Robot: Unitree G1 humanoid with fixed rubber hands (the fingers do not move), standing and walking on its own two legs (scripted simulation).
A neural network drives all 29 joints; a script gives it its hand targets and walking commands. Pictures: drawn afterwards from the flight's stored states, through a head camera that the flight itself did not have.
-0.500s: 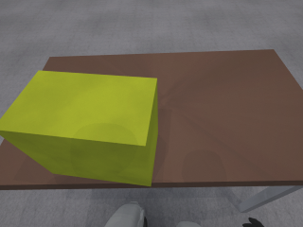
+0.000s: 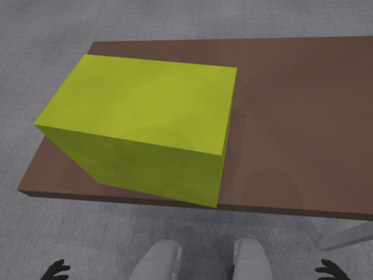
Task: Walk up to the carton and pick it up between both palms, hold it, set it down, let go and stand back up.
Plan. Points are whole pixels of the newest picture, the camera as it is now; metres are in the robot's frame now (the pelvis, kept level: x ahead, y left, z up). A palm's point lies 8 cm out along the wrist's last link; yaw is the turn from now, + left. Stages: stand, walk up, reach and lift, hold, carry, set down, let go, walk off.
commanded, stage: walk up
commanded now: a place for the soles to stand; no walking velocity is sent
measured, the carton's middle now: (154, 136) +0.36 +0.07 +0.10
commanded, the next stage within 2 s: none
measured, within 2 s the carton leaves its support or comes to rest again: neither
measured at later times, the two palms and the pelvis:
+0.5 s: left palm out of the picture +0.05 +0.40 -0.07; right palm out of the picture +0.07 -0.21 -0.07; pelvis -0.02 +0.07 +0.03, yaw +2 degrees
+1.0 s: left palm out of the picture +0.07 +0.30 -0.07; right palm out of the picture +0.07 -0.29 -0.07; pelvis -0.03 +0.01 +0.03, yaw +1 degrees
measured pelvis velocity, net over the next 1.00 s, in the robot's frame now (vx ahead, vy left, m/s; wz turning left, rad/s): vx -0.03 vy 0.01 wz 0.02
